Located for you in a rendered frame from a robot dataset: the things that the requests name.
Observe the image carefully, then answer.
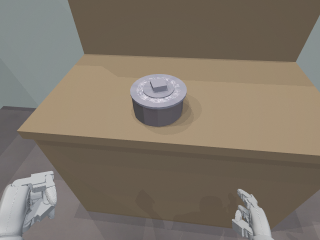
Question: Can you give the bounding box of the pot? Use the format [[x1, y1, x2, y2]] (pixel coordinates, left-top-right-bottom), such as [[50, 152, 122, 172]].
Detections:
[[132, 99, 184, 127]]

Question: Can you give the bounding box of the lid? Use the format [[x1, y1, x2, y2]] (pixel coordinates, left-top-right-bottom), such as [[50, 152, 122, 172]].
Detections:
[[130, 74, 187, 110]]

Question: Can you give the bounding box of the table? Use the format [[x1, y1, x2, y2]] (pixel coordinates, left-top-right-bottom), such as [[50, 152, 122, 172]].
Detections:
[[17, 0, 320, 230]]

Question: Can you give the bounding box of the robot left hand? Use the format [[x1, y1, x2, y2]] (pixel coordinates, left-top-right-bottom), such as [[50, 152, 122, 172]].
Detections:
[[0, 171, 57, 237]]

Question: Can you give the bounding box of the robot right hand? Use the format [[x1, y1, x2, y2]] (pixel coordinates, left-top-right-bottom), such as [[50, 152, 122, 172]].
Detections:
[[232, 189, 272, 240]]

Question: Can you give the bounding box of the knob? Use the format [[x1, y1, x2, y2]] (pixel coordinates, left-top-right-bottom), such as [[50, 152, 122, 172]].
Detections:
[[150, 78, 167, 91]]

